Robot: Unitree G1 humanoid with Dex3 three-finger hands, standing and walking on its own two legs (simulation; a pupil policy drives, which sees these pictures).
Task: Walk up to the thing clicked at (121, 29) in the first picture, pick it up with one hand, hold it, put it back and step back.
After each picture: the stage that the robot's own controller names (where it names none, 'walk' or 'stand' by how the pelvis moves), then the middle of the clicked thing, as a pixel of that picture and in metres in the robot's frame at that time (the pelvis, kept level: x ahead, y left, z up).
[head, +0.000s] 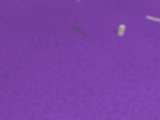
stand; (121, 30) +1.63 -0.50 -0.72
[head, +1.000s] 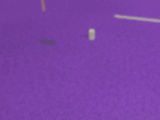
walk; (91, 34) +1.54 -0.04 -0.70
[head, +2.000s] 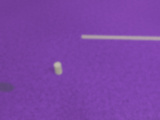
walk; (58, 68) +0.99 +0.28 -0.71
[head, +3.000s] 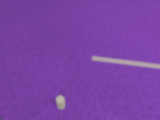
walk; (60, 102) +0.59 +0.18 -0.70
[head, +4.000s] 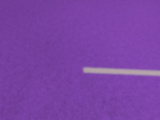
stand; out of the picture +0.38 +0.14 -0.70
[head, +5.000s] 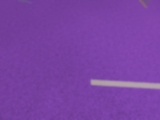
stand; out of the picture +0.35 +0.16 -0.72
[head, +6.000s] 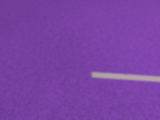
stand; out of the picture +0.35 +0.15 -0.72
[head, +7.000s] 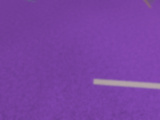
stand; out of the picture +0.36 +0.15 -0.73
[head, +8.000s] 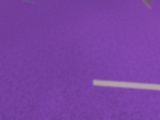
stand; out of the picture +0.35 +0.15 -0.73
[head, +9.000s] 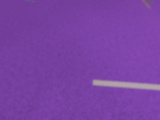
go down; out of the picture +0.35 +0.15 -0.73
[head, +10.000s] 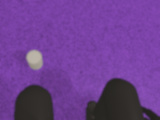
go down; (35, 60) +0.46 +0.15 -0.35
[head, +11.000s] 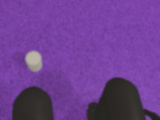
approach; (34, 61) +0.46 +0.14 -0.33
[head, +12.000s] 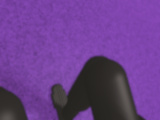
close in; out of the picture +0.47 +0.20 -0.24
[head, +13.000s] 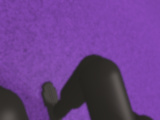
close; out of the picture +0.46 +0.21 -0.25
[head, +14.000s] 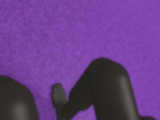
lift; out of the picture +0.41 +0.19 -0.24
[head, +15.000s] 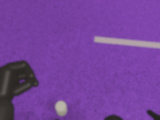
lift; (61, 108) +0.38 +0.11 -0.54
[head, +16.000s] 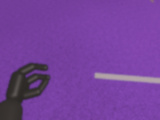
go down; out of the picture +0.33 +0.12 -0.68
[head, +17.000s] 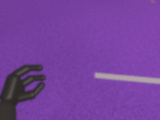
stand; out of the picture +0.33 +0.12 -0.69
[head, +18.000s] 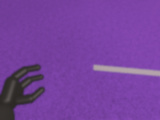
stand; out of the picture +0.34 +0.12 -0.67
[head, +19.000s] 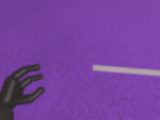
stand; out of the picture +0.33 +0.12 -0.67
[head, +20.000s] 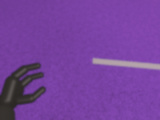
stand; out of the picture +0.34 +0.12 -0.65
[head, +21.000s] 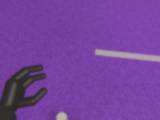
stand; (62, 119) +0.35 +0.12 -0.61
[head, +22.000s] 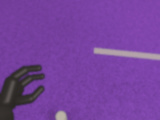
stand; (61, 118) +0.35 +0.12 -0.61
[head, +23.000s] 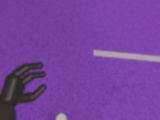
stand; out of the picture +0.34 +0.12 -0.62
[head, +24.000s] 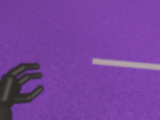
stand; out of the picture +0.34 +0.12 -0.64
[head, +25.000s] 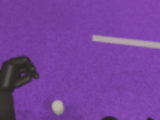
crouch; (58, 107) +0.37 +0.12 -0.56
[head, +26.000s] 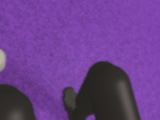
lower; out of the picture +0.42 +0.16 -0.25
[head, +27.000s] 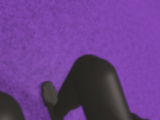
lower; out of the picture +0.41 +0.18 -0.24
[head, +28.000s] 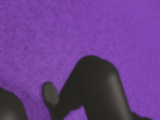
lower; out of the picture +0.41 +0.18 -0.24
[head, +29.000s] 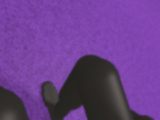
lower; out of the picture +0.42 +0.18 -0.24
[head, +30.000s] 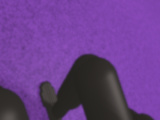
lower; out of the picture +0.42 +0.18 -0.24
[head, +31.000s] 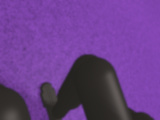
withdraw; out of the picture +0.40 +0.16 -0.24
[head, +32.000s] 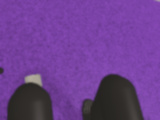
stand; (34, 89) +0.33 +0.12 -0.32
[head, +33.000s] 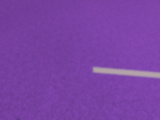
stand; out of the picture +0.24 +0.11 -0.67
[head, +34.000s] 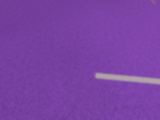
stand; out of the picture +0.24 +0.12 -0.69
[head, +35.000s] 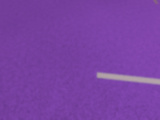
stand; out of the picture +0.24 +0.11 -0.70
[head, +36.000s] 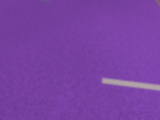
walk; out of the picture +0.26 +0.12 -0.75
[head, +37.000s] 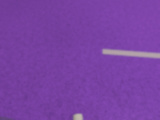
walk; out of the picture +0.36 +0.04 -0.73
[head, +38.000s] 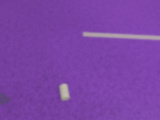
walk; (64, 92) +0.61 +0.09 -0.73
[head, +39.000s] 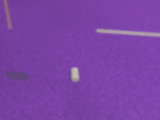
stand; (74, 74) +0.88 +0.12 -0.72
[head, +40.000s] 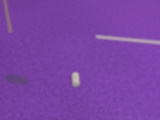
stand; (75, 79) +0.88 +0.08 -0.75
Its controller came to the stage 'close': yes
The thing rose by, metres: 0.01
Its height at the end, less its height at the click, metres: -0.02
